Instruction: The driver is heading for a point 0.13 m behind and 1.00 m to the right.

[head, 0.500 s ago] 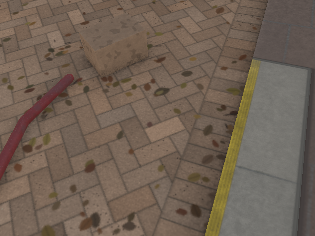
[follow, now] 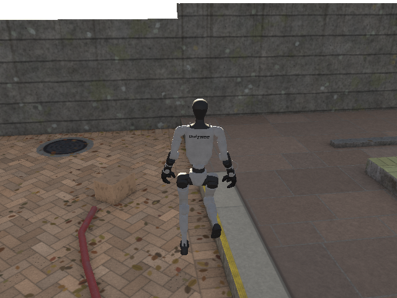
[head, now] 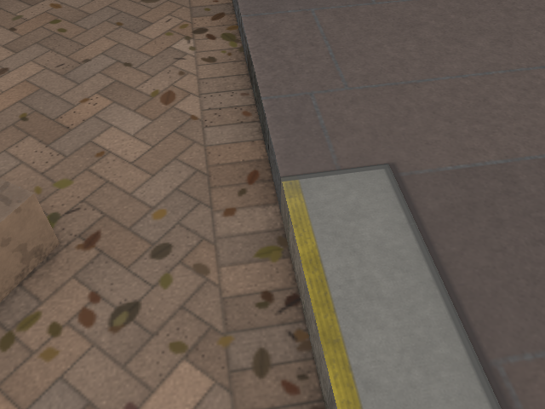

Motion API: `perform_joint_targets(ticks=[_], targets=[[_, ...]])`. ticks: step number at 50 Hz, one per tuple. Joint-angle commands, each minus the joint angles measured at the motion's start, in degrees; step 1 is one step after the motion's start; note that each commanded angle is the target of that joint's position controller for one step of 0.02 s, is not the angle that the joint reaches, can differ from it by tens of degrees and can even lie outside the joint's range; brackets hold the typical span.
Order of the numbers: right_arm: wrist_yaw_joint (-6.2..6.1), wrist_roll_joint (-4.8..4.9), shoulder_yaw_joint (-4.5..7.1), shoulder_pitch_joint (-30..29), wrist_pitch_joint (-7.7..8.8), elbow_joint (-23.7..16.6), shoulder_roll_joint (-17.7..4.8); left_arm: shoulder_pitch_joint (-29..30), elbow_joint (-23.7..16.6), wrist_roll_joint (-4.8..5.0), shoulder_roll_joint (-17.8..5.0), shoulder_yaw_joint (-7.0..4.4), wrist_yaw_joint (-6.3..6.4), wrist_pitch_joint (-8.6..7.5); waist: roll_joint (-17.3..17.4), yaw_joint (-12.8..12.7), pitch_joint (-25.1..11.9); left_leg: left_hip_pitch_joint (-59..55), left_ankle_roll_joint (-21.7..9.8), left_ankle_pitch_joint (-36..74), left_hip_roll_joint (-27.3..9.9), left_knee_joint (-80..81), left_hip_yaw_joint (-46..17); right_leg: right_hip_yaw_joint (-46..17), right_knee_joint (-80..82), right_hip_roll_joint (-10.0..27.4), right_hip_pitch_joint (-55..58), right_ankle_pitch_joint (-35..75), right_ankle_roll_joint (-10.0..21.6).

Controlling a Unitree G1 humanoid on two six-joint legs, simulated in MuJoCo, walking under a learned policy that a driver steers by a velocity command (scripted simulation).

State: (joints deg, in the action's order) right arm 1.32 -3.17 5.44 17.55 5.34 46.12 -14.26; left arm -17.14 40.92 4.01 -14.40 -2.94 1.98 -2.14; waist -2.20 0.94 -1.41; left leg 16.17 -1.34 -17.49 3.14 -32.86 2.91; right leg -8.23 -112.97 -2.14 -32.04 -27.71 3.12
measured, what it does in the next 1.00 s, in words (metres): walks ahead, turning right: right foot, then left foot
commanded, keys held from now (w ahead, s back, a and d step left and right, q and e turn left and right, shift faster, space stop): w+e+shift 0.94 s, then w+shift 0.06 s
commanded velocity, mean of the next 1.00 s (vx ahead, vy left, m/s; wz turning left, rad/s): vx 1.00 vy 0.00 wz -0.99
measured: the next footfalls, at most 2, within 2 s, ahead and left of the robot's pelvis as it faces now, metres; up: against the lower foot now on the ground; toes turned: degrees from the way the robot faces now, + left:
right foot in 0.32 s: +0.30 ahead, -0.03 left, +0.00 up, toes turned -22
left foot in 0.62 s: +0.72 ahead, +0.04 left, +0.00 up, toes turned -41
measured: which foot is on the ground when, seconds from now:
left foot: down 0.00-0.30, up 0.32-0.60, down 0.62-0.96, up 0.98-1.00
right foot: up 0.00-0.30, down 0.32-0.60, up 0.62-0.92, down 0.94-1.00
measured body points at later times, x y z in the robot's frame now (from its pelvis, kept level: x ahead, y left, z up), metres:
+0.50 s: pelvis +0.38 -0.01 +0.00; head +0.40 -0.04 +0.45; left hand +0.43 +0.23 -0.13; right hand +0.57 -0.31 +0.01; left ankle +0.51 +0.13 -0.56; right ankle +0.27 -0.01 -0.72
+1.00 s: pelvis +0.68 -0.19 +0.07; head +0.66 -0.21 +0.51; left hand +0.99 -0.30 +0.06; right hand +0.47 -0.35 -0.08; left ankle +0.73 +0.04 -0.57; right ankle +0.65 -0.24 -0.56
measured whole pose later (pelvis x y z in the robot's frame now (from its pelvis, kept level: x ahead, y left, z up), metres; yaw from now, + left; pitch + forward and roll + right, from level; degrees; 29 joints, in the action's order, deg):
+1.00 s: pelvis +0.68 -0.19 +0.07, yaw -57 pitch +2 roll +1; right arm -0.2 -1.5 2.8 22.5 3.3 49.1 -15.4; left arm -1.2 24.2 1.4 -12.0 1.8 -1.9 -0.9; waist 3.5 1.0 -1.3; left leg 15.0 -4.9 -6.9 -5.6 -61.9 0.8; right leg 2.7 -75.0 -5.4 -40.8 -37.5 7.7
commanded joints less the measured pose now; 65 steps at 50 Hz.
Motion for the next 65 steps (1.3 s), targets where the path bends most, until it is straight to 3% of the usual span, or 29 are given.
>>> perform_joint_targets(ticks=[1, 5, 10, 12, 14, 15, 16, 17, 19, 21, 24, 26, 27, 30, 31, 32, 33, 34, 36, 39, 43, 46, 47, 49, 51, 53, 56, 59, 65], targets=[[-1.61, 2.66, -1.46, 1.42, 1.23, 0.06, -0.62, 3.59, -9.94, -0.94, -1.39, -0.09, -0.77, 1.3, -0.36, -2.67, 7.3, -11.76, -8.29, 2.1, -22.85, 18.42, -26.73, -0.09, 2.46, 8.93, -26.86, 9.84, -1.21], [-2.48, 0.55, -2.63, -1.34, 1.13, 0.96, 0.3, 8.2, -13.5, -1.41, 1.52, 0.27, -2.9, 1.34, 8.89, -2.82, 8.83, 0.37, -2.26, 26.52, -13.6, 20.89, -3.42, 6.14, 19.62, 7.93, -14.57, 17.55, -1.48], [-4.3, 0.81, -2.39, 5.26, -1.77, 2.2, -5.04, 10.51, -17.09, -0.57, 2.79, 1.27, -4.23, 1.91, 1.62, -4.69, 6.63, -21.93, 1.48, 70.02, -17.63, 11.96, 4.59, 10.11, 17.24, 5.74, -28.17, 5.4, 4.62], [-5.66, 0.62, -2.32, 0.78, -3.13, 0.35, -8.32, 11.8, -18.04, -0.8, 0.42, 0.3, -4.71, 1.36, 4.02, -8.17, 4.13, -11.94, 3.14, 96.71, -16.39, 9.61, 8.64, 16.98, 36.61, 2.5, -3.28, 10.12, 6.7], [-5.77, 1.23, -0.96, -7.49, -2.38, -3.65, -13.45, -11.45, -9.49, -0.1, -7.83, -4.6, -4.11, 1.03, 10.39, -17.89, -3.73, -2.18, 1.3, 105.62, -15.63, -13.37, 6.37, 14.08, 54.95, 0.82, 29.29, 22.57, 7.49], [-4.94, 3.62, -0.09, -18.52, -1.11, -6.92, -15.05, -28.44, -3.5, -2.16, -10.52, -6.39, -3.23, 1.17, 6.39, -25.73, -5.28, 4.47, 2.11, 71.64, -9.87, -40.79, 6.9, 8.03, 78.26, 6.15, 43.34, 37.59, 11.75], [-4.31, 4.52, -1.85, -26.75, -0.27, -10.01, -6.66, -32.64, 2.98, -3.23, -8.13, -5.48, -2.37, 0.62, -16.41, -26.49, 5.75, 12.91, 3.01, 3.42, 3.61, -72.81, 10.4, 10.6, 104.43, 6.01, 40.46, 51.13, 13.93], [-3.43, 4.63, -4.15, -17.25, 3.11, -16.89, 2.54, -19.04, 2.6, -6.7, -5.36, -1.14, -3.73, -1.48, -24.06, -6.36, 9.5, 33.29, 1.3, -12.61, 3.18, -82.99, -1.3, -4.8, 82.82, 6.63, 40.79, 70.4, 13.51], [-1.11, 4.02, -4.44, -11.48, 4.75, -18.92, 2.96, -16.52, 2.1, -4.93, 0.94, -0.12, -4.99, -2.18, -4.33, -1.62, 0.08, 42.53, -0.7, -12.66, 1.79, -83.59, -6.0, -16.74, 81.89, 9.11, 43.01, 53.87, 20.16], [-0.09, 3.89, -3.99, -9.5, 3.44, -19.6, 1.86, -9.04, 0.45, -2.99, -4.82, -2.01, -3.63, -1.96, 5.25, 3.41, 3.61, 45.51, 1.24, -10.91, -1.96, -75.33, -7.52, -26.87, 92.58, 12.88, 32.64, 24.96, 19.29], [-0.57, 2.86, -4.72, -18.22, 1.66, -25.79, 1.83, 5.22, -3.42, -2.63, -3.73, -1.57, -0.3, -3.83, 6.82, 7.15, 14.2, 31.97, 6.66, -11.67, -7.49, -49.3, -3.41, -17.85, 96.36, 6.92, 1.73, 27.79, 13.47], [-1.62, 0.86, -4.18, -21.83, 1.28, -26.49, 2.62, 3.24, -2.83, -2.46, -6.87, -3.47, 2.35, -3.33, 7.56, 3.58, 5.45, -2.25, 8.67, 9.19, -3.83, -21.13, 2.54, -10.62, 97.36, 1.4, -10.47, 36.8, 11.67], [-3.16, 1.91, -2.13, -20.2, 0.83, -26.1, -0.15, 0.98, -2.9, -2.77, -9.46, -4.33, 2.77, -3.27, 4.19, 3.07, -0.48, -9.93, 9.72, 16.57, -0.55, -14.37, 1.83, -12.69, 92.99, 1.38, -3.55, 47.11, 10.84], [-3.78, 7.88, 3.92, 9.28, -1.94, -15.97, -11.58, 14.81, -6.78, -4.23, -9.16, -4.04, 1.06, -3.5, -5.1, 19.9, -14.86, -29.24, 6.51, 31.56, -5.27, 5.41, -2.59, -9.62, 56.89, -0.34, 13.42, 70.64, 2.64], [-2.22, 6.26, 2.15, 19.29, -2.43, -9.14, -8.38, 18.31, -9.72, -6.0, 4.01, -0.19, -1.04, -4.05, 8.83, 18.35, -16.14, -46.62, 4.28, 30.1, -11.77, -1.09, -9.21, -6.96, 32.04, -7.51, -9.66, 7.51, 0.6], [-0.47, 1.26, 0.41, 25.83, -1.75, -5.43, -4.93, 21.45, -14.15, -5.12, 11.62, 2.81, -1.9, -5.81, 28.37, 19.71, -12.83, -48.3, 3.17, 68.61, -17.03, -5.54, -18.29, -5.43, 0.44, -12.76, -25.34, -14.59, 0.73], [1.04, -4.84, -1.22, 10.06, -0.85, -8.08, -3.82, 0.69, -13.53, 1.31, 12.48, 2.49, -1.85, -5.2, 35.12, 2.97, -17.29, -46.98, -8.5, 69.16, -28.55, 2.69, -39.88, -7.01, -22.2, -11.72, -36.64, -13.52, -0.08], [0.76, -3.77, -0.3, 3.98, -1.36, -7.59, -3.34, 1.74, -13.0, 2.47, 8.01, 1.79, -0.78, -2.79, 26.87, 2.49, -14.14, -43.09, -14.7, 36.5, -33.4, 13.16, -43.95, 2.63, -36.67, -7.47, -42.99, -13.53, -2.03], [-0.83, 1.63, -2.56, -0.85, -1.85, -2.34, 1.48, 8.88, -19.17, -1.16, 14.11, 5.02, -0.77, 1.07, 12.52, -2.06, -1.26, -26.17, -9.42, -3.77, -31.84, 21.22, -33.83, 2.87, -48.97, 1.72, -50.77, -10.46, -0.1], [-2.36, 2.4, -5.79, -6.73, -2.17, 3.12, 4.96, 16.95, -25.97, -1.14, 9.55, 6.17, -5.15, 1.72, 2.93, -9.76, 8.51, 4.27, -0.28, 0.47, -23.78, 25.24, -6.74, -2.05, -19.19, 7.35, -38.62, -6.9, 4.27], [-3.29, 2.45, -3.49, -7.88, 0.71, 1.37, -9.9, 19.91, -24.8, -5.02, 2.53, 4.7, -2.53, 2.27, -0.25, -10.14, -1.57, 19.19, -5.46, 50.11, -12.64, 32.29, 11.96, 15.4, 18.83, 0.7, 7.56, 12.22, 1.32], [-3.7, 1.38, 1.23, -0.37, -2.62, 0.38, -23.55, 9.02, -22.18, -2.63, -3.62, 1.07, -2.84, 2.46, 15.23, -13.34, -16.05, -21.69, -9.69, 114.42, -22.75, 5.48, 8.01, 18.67, 35.06, -4.07, 3.61, -12.93, 3.38], [-3.76, 2.02, 1.56, -1.44, -3.0, -2.18, -22.34, 2.81, -20.85, -1.88, -9.43, -0.95, -3.66, 2.8, 14.09, -15.41, -19.66, -21.64, -10.29, 112.68, -22.12, -10.02, 7.0, 13.6, 50.53, -7.17, 12.93, -12.72, 5.45], [-1.03, 0.62, -1.03, -10.17, 1.55, -12.57, -7.32, -4.5, -13.38, -2.73, -19.4, -3.55, -3.11, 1.89, -27.23, -10.89, -17.69, 33.87, -5.6, 2.72, 1.72, -65.22, -7.49, -51.97, 91.93, 8.04, 38.92, -21.17, 23.68], [1.25, 3.1, -2.38, -17.43, 5.02, -15.92, -1.81, -12.09, -6.23, -3.0, -6.35, 1.01, -4.31, -1.43, -8.83, -9.46, 1.36, 53.85, -8.46, -4.47, 0.01, -84.98, -11.61, -50.65, 93.4, 13.08, 29.66, -14.9, 17.45], [0.71, 3.1, -6.74, -10.15, 2.71, -15.72, 6.43, -6.37, -1.39, -2.42, 2.04, 2.92, -5.56, -1.18, 0.54, 1.5, 9.21, 52.62, -5.46, -2.2, -3.2, -83.88, -7.19, -26.81, 87.33, 7.44, 15.61, -0.43, 11.49], [0.43, 3.93, -6.49, -6.81, 0.1, -16.05, 1.3, 5.16, -2.38, -2.64, 2.88, 3.38, -4.99, -1.93, 1.62, 7.76, 10.3, 38.42, -1.38, -0.05, -7.75, -61.74, -4.47, -13.19, 94.69, 2.92, -0.7, 1.5, 9.23], [-1.05, 1.44, -6.34, -16.1, 1.27, -19.74, -1.47, 0.83, -0.13, -3.04, -1.93, 1.86, -1.55, -4.13, 3.63, 2.65, 6.79, 22.01, 2.09, 15.81, -8.33, -32.47, 0.54, -7.07, 104.08, 1.9, -2.3, 11.81, 10.32], [0.74, 7.1, -3.54, -22.9, 1.28, -20.6, -5.3, -10.24, 4.88, -3.66, -7.72, 0.87, -0.91, -3.51, -5.11, -1.74, 0.61, 12.23, 1.14, 22.76, -2.29, 2.77, 2.44, -3.61, 102.27, 9.42, 37.0, 47.68, 8.04]])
